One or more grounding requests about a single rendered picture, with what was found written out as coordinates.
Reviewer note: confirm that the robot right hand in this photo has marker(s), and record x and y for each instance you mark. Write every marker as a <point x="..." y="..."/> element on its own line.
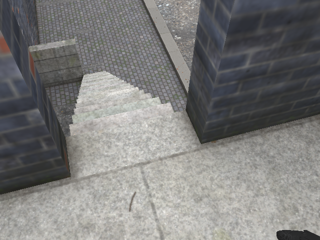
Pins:
<point x="296" y="235"/>

